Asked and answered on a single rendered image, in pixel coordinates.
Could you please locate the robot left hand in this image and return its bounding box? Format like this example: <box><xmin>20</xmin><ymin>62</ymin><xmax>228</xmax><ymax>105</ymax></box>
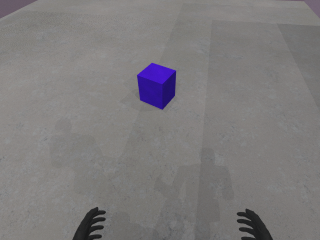
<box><xmin>72</xmin><ymin>207</ymin><xmax>106</xmax><ymax>240</ymax></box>

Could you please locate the robot right hand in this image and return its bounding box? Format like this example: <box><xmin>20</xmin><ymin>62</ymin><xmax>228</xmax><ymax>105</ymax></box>
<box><xmin>237</xmin><ymin>208</ymin><xmax>273</xmax><ymax>240</ymax></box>

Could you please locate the carton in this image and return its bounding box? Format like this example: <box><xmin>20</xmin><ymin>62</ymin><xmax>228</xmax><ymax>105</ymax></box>
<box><xmin>137</xmin><ymin>63</ymin><xmax>176</xmax><ymax>110</ymax></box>

